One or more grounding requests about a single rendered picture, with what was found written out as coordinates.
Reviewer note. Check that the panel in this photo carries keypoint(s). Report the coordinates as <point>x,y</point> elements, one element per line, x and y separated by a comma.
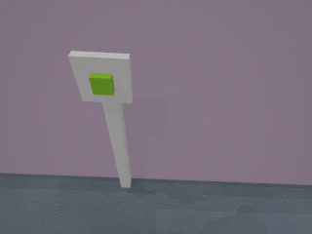
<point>119,65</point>

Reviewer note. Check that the button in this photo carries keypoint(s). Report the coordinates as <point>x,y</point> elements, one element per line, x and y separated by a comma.
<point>102,84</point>

